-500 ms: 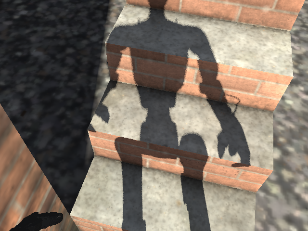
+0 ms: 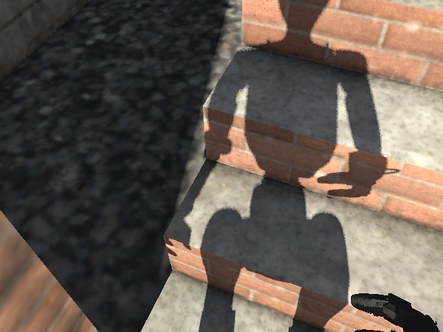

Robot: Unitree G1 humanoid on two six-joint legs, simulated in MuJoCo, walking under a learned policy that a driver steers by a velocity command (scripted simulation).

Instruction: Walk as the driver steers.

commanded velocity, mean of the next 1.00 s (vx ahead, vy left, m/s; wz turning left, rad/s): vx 0.03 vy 0.00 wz -0.42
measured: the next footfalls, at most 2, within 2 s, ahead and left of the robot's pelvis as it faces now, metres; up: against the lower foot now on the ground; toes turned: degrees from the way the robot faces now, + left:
right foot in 0.42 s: -0.04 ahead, -0.16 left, +0.00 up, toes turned -23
left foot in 0.92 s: -0.02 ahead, +0.04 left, +0.00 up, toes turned -26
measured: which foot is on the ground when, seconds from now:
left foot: down 0.00-0.42, up 0.44-0.90, down 0.92-1.00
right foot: down 0.00-0.00, up 0.02-0.40, down 0.42-1.00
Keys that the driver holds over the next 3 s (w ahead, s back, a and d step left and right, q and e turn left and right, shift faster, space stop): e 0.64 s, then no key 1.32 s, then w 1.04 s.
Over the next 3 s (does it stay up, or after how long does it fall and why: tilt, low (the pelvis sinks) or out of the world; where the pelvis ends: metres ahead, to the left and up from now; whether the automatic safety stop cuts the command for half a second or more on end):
stays up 0.24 -0.07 0.18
